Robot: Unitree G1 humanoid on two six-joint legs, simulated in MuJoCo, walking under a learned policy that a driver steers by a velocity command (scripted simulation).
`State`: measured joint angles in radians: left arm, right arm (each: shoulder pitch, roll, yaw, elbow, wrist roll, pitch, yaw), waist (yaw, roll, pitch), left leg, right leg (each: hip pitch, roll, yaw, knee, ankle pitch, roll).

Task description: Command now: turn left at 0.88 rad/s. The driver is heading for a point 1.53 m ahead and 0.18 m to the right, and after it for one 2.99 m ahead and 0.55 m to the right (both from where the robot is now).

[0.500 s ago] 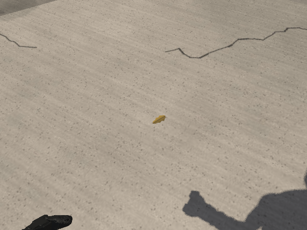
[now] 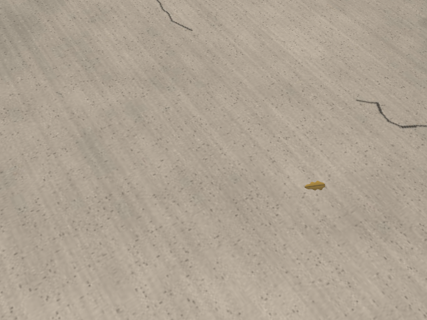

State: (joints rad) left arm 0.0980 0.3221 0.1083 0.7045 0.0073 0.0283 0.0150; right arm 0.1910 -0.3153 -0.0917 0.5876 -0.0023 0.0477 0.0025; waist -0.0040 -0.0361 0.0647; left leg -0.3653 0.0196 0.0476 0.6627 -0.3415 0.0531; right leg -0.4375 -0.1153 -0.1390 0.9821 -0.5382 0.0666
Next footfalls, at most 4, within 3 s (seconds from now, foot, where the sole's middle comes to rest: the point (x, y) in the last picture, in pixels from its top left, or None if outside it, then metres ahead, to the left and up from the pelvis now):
0.56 right None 0.12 -0.15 -0.76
0.96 left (233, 263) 0.60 -0.08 -0.76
1.36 right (321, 192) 0.88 -0.41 -0.76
1.80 left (257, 107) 1.29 -0.21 -0.76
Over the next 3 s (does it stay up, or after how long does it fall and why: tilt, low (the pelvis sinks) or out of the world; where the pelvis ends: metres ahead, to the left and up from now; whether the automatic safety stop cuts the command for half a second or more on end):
stays up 1.74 -0.06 0.01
